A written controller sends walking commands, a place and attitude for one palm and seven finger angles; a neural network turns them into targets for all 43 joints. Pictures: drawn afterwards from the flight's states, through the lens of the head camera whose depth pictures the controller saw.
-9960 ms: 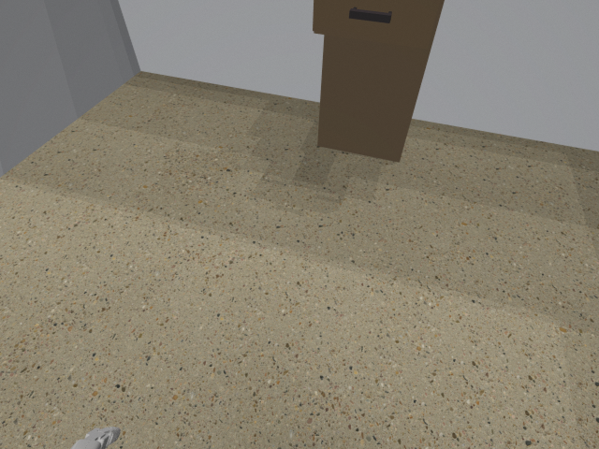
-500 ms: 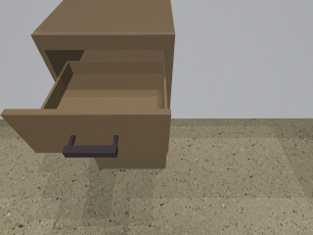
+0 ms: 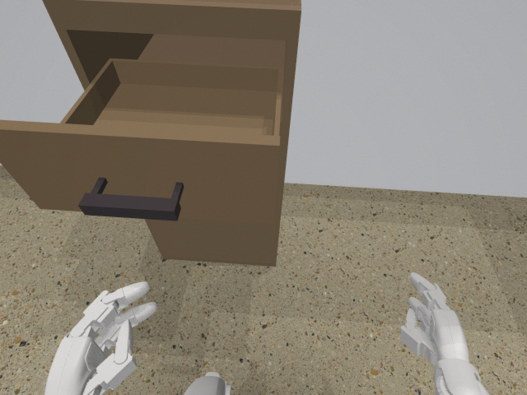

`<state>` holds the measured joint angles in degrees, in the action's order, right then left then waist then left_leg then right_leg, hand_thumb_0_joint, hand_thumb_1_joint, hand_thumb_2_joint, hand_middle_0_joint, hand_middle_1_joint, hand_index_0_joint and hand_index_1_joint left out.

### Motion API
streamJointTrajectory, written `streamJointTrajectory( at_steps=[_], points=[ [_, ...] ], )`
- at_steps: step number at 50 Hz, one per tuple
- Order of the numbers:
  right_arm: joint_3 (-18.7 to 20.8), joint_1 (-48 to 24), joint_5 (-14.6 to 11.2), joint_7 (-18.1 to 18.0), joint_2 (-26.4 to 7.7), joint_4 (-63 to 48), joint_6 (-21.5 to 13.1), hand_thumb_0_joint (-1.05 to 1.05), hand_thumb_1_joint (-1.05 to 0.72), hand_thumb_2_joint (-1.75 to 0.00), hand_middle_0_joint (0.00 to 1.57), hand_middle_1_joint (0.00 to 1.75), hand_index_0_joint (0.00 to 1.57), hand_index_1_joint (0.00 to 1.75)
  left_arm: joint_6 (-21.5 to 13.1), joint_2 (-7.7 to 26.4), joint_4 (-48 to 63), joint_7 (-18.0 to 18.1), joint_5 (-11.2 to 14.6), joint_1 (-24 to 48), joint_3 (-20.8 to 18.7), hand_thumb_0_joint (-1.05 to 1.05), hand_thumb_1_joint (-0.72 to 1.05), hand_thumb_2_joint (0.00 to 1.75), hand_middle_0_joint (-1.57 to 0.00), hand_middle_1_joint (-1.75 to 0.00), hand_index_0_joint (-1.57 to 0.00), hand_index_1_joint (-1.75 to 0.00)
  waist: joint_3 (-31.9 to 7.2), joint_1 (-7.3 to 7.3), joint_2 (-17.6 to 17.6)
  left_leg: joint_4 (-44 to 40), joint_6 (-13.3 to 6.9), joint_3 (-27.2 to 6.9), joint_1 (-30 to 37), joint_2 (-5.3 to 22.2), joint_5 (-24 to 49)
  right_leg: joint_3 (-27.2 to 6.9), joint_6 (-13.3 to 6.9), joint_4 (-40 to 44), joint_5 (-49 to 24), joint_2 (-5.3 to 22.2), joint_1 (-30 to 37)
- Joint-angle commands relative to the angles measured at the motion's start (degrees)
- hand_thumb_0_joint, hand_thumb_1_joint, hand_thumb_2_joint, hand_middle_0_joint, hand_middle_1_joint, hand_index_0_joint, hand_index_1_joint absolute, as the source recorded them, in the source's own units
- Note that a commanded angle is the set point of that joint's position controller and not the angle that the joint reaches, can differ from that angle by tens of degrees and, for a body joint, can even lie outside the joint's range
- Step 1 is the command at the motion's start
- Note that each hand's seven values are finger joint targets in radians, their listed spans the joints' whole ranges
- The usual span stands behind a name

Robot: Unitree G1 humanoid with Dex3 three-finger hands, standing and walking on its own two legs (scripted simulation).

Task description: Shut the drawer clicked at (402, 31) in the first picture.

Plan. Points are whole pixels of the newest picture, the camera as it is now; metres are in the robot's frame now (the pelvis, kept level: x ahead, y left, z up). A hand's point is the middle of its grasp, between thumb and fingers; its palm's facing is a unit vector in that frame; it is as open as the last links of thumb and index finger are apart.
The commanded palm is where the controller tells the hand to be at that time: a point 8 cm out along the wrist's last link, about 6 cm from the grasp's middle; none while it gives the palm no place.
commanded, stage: raise the hand and make a fist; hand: left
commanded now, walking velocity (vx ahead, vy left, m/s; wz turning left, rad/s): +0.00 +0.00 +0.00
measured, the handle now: (135, 196) +0.36 +0.23 +0.11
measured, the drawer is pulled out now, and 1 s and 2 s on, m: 0.29 0.29 0.29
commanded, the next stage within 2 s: bring the fist close to the handle in 1.48 s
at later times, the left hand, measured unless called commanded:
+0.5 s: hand (100, 323) +0.18 +0.20 +0.11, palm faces +0.06 -0.99 -0.09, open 3.6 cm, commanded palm +0.13 +0.25 +0.13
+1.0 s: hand (75, 304) +0.17 +0.20 +0.18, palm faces +0.04 -1.00 -0.08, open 3.2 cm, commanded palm +0.13 +0.25 +0.20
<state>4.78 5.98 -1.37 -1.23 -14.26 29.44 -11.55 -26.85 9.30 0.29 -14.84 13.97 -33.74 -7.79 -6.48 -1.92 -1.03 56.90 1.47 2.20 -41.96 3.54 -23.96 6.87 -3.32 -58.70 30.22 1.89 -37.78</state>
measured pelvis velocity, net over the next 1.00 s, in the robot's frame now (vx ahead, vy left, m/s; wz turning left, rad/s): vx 0.02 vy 0.03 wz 0.01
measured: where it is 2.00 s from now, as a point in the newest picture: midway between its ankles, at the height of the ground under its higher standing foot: outside the picture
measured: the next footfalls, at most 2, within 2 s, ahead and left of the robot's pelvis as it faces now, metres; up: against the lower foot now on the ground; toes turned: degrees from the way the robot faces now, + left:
none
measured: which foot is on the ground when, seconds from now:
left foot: down 0.00-1.00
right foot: down 0.00-1.00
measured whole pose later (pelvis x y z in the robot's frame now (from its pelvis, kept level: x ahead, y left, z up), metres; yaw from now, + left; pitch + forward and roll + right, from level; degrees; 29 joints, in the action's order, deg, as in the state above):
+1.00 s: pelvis +0.02 +0.03 +0.04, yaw +1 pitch +0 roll -1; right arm -4.6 11.7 -3.1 -2.0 -11.2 31.1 -18.2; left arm -2.5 12.6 30.8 -10.7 14.4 -35.6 -6.4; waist -4.8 -4.0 3.1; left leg 41.7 -1.0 2.1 -22.4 1.5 -19.4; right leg 7.0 -0.2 -39.6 23.0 2.2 -16.5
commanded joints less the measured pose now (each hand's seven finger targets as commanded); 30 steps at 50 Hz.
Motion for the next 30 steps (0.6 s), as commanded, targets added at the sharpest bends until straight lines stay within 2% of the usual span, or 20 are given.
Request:
streamJointTrajectory(
  at_steps=[1, 2, 4, 6, 7, 8, 10, 12, 13, 14, 17, 18, 19, 20, 22, 23, 24, 26, 27, 30],
  points=[
    [-0.35, 2.75, -0.39, -2.34, -4.43, -7.71, -2.83, 0.00, -0.90, -0.90, 0.20, 0.30, 0.20, 0.30, -6.47, 8.71, 24.06, 1.70, 2.12, 9.79, -5.23, 0.00, 0.90, 0.90, -0.64, -0.78, -0.64, -0.78, -6.82, 4.09, 4.13, -2.99, -3.34, -1.31, 7.10, -3.05, 7.49, -10.39, 3.27, 15.98, -9.07, -0.61, 1.00],
    [-0.70, 3.34, -0.29, -2.69, -4.78, -7.12, -3.31, 0.00, -0.90, -0.90, 0.20, 0.30, 0.20, 0.30, -7.03, 9.29, 25.11, 0.91, 2.07, 12.56, -4.23, 0.00, 0.90, 0.90, -0.66, -0.80, -0.66, -0.80, -6.76, 5.27, 2.51, -2.16, -3.61, -1.74, 7.04, -2.74, 7.06, -11.06, 3.63, 16.54, -8.23, -0.65, 0.30],
    [-1.27, 3.37, -0.69, -3.31, -5.13, -5.93, -4.68, 0.00, -0.90, -0.90, 0.20, 0.30, 0.20, 0.30, -6.41, 9.26, 21.70, -1.86, 2.56, 12.28, -3.00, 0.00, 0.90, 0.90, -0.70, -0.84, -0.70, -0.84, -5.46, 5.60, 3.54, -2.21, -3.55, -2.36, 6.73, -2.49, 6.29, -11.92, 3.80, 18.03, -7.61, -0.24, 0.40],
    [-1.90, 2.68, -1.25, -3.66, -5.80, -5.36, -5.71, 0.00, -0.90, -0.90, 0.20, 0.30, 0.20, 0.30, -3.35, 10.10, 17.89, -4.41, 3.26, 11.73, -3.11, 0.00, 0.90, 0.90, -0.74, -0.88, -0.74, -0.88, -3.77, 5.23, 2.90, -3.44, -3.53, -2.81, 6.06, -2.61, 5.00, -12.58, 4.15, 20.11, -5.68, 0.28, 1.81],
    [-2.07, 1.75, -1.52, -3.74, -5.86, -4.86, -5.77, 0.00, -0.90, -0.90, 0.20, 0.30, 0.20, 0.30, -0.91, 11.21, 14.66, -4.91, 3.37, 10.66, -4.49, 0.00, 0.90, 0.90, -0.76, -0.91, -0.76, -0.91, -3.02, 4.70, 1.94, -3.91, -3.58, -3.00, 5.91, -2.62, 4.69, -13.13, 4.54, 21.15, -4.50, 0.40, 2.71],
    [-2.21, 1.86, -1.72, -3.77, -5.69, -5.21, -5.94, 0.00, -0.90, -0.90, 0.20, 0.30, 0.20, 0.30, 1.16, 10.68, 14.76, -5.44, 3.97, 8.83, -4.74, 0.00, 0.90, 0.90, -0.78, -0.93, -0.78, -0.93, -4.28, 3.71, 1.73, -5.15, -3.53, -3.18, 6.77, -2.83, 5.48, -13.12, 4.70, 21.66, -5.76, 0.87, 4.72],
    [-2.07, 0.95, -1.87, -3.83, -5.04, -5.63, -5.90, 0.00, -0.90, -0.90, 0.20, 0.30, 0.20, 0.30, 5.38, 12.45, 14.39, -4.84, 4.75, 4.47, -8.83, 0.00, 0.90, 0.90, -0.82, -0.97, -0.82, -0.97, -7.21, 1.28, 0.79, -7.24, -3.31, -3.23, 8.11, -3.08, 7.73, -13.11, 5.44, 22.12, -10.41, 1.88, 9.65],
    [-1.94, -0.89, -1.84, -4.13, -4.23, -4.76, -5.22, 0.00, -0.90, -0.90, 0.20, 0.30, 0.20, 0.30, 8.03, 15.37, 11.80, -2.82, 5.30, 1.51, -14.78, 0.00, 0.90, 0.90, -0.86, -1.01, -0.86, -1.01, -6.91, -0.72, -3.63, -8.39, -3.00, -3.53, 7.73, -2.99, 8.81, -13.72, 6.83, 22.64, -13.81, 2.47, 13.19],
    [-2.24, -0.30, -1.80, -4.04, -3.84, -5.09, -5.01, 0.00, -0.90, -0.90, 0.20, 0.30, 0.20, 0.30, 8.07, 13.12, 13.93, -2.39, 5.86, 1.46, -13.47, 0.00, 0.90, 0.90, -0.88, -1.04, -0.88, -1.04, -6.37, -0.70, -3.01, -9.72, -2.89, -3.49, 8.30, -3.13, 9.59, -12.91, 6.71, 22.51, -15.38, 2.52, 13.92],
    [-2.09, -0.54, -1.78, -3.91, -3.52, -5.01, -5.08, 0.00, -0.90, -0.90, 0.20, 0.30, 0.20, 0.30, 7.83, 13.21, 15.14, -1.72, 6.23, 1.11, -14.38, 0.00, 0.90, 0.90, -0.90, -1.06, -0.90, -1.06, -5.79, -0.99, -2.06, -10.50, -2.70, -3.40, 9.21, -3.08, 10.34, -12.24, 6.62, 22.38, -17.41, 2.37, 14.25],
    [-1.97, -0.58, -1.72, -3.71, -3.68, -4.73, -5.94, 0.00, -0.90, -0.90, 0.20, 0.30, 0.20, 0.30, 5.86, 13.07, 17.22, -0.65, 6.03, -0.61, -14.24, 0.00, 0.90, 0.90, -0.96, -1.12, -0.96, -1.12, -4.31, -1.03, -4.67, -11.77, -2.77, -3.28, 10.44, -2.94, 11.20, -11.46, 6.93, 22.82, -18.91, 1.94, 14.43],
    [-1.85, 0.36, -1.81, -3.52, -3.76, -4.89, -6.52, 0.00, -0.90, -0.90, 0.20, 0.30, 0.20, 0.30, 4.98, 11.31, 18.70, -0.98, 6.01, -1.24, -12.23, 0.00, 0.90, 0.90, -0.98, -1.14, -0.98, -1.14, -4.76, -0.54, -3.10, -12.00, -2.85, -3.00, 11.58, -3.18, 11.84, -11.72, 7.26, 22.84, -20.95, 2.01, 14.35],
    [-1.65, 0.71, -1.99, -3.33, -3.91, -4.63, -7.15, 0.00, -0.90, -0.90, 0.20, 0.30, 0.20, 0.30, 4.47, 11.87, 19.07, -1.28, 5.78, -2.15, -12.42, 0.00, 0.90, 0.90, -1.00, -1.17, -1.00, -1.17, -4.67, -0.61, -0.90, -12.47, -2.77, -2.69, 12.72, -3.20, 12.06, -10.78, 6.58, 22.83, -20.69, 1.60, 13.89],
    [-1.82, 1.01, -2.00, -3.20, -4.12, -4.89, -7.92, 0.00, -0.90, -0.90, 0.20, 0.30, 0.20, 0.30, 4.03, 10.23, 20.18, -1.75, 5.86, -2.45, -10.11, 0.00, 0.90, 0.90, -1.02, -1.19, -1.02, -1.19, -4.13, -0.07, -0.63, -12.83, -2.86, -2.61, 13.67, -3.26, 12.35, -10.12, 6.37, 22.95, -20.96, 1.37, 13.24],
    [-1.67, 1.04, -2.16, -3.18, -4.64, -4.50, -9.20, 0.00, -0.90, -0.90, 0.20, 0.30, 0.20, 0.30, 3.84, 9.76, 20.77, -2.04, 5.74, -2.42, -8.76, 0.00, 0.90, 0.90, -1.06, -1.23, -1.06, -1.23, -3.24, 0.47, -3.62, -13.03, -3.14, -2.80, 14.39, -3.08, 12.35, -9.88, 6.51, 23.67, -20.71, 1.15, 13.00],
    [-1.48, 1.97, -2.31, -3.17, -4.79, -4.60, -9.74, 0.00, -0.90, -0.90, 0.20, 0.30, 0.20, 0.30, 3.71, 9.51, 21.81, -2.20, 5.93, -2.38, -8.37, 0.00, 0.90, 0.90, -1.08, -1.25, -1.08, -1.25, -3.71, 0.56, -3.54, -13.43, -3.04, -2.73, 14.81, -3.29, 12.14, -9.89, 6.41, 23.90, -20.58, 1.16, 13.08],
    [-1.30, 2.08, -2.43, -3.20, -4.92, -4.47, -10.29, 0.00, -0.90, -0.90, 0.20, 0.30, 0.20, 0.30, 3.83, 10.55, 22.97, -2.17, 5.58, -2.94, -9.02, 0.00, 0.90, 0.90, -1.10, -1.27, -1.10, -1.27, -4.67, 0.16, -0.73, -13.92, -3.05, -2.43, 16.12, -3.30, 12.27, -9.11, 5.61, 23.75, -19.61, 0.72, 13.17],
    [-1.76, 2.22, -2.39, -3.16, -4.98, -4.92, -11.27, 0.00, -0.90, -0.90, 0.20, 0.30, 0.20, 0.30, 4.28, 9.36, 25.92, -1.48, 4.95, -1.64, -6.65, 0.00, 0.90, 0.90, -1.14, -1.32, -1.14, -1.32, -3.32, 0.52, 0.56, -15.59, -3.36, -2.49, 17.74, -3.19, 12.05, -6.55, 4.25, 23.40, -16.76, -0.47, 11.83],
    [-1.79, 1.84, -2.31, -3.17, -5.19, -4.32, -11.52, 0.00, -0.90, -0.90, 0.20, 0.30, 0.20, 0.30, 4.29, 10.38, 27.55, -0.58, 4.49, -0.32, -7.12, 0.00, 0.90, 0.90, -1.16, -1.34, -1.16, -1.34, -3.01, 0.61, 1.01, -15.63, -3.52, -2.53, 18.53, -3.06, 12.41, -6.46, 4.09, 23.55, -16.57, -0.58, 12.07],
    [-2.21, 2.06, -2.20, -2.68, -4.89, -5.25, -12.01, 0.00, -0.90, -0.90, 0.20, 0.30, 0.20, 0.30, 5.56, 9.56, 31.25, 1.22, 3.25, -1.95, -6.03, 0.00, 0.90, 0.90, -1.22, -1.40, -1.22, -1.40, -4.05, -0.18, 3.72, -17.76, -3.50, -2.63, 20.83, -2.99, 13.37, -3.38, 3.14, 22.20, -17.64, -1.48, 12.75]
  ],
)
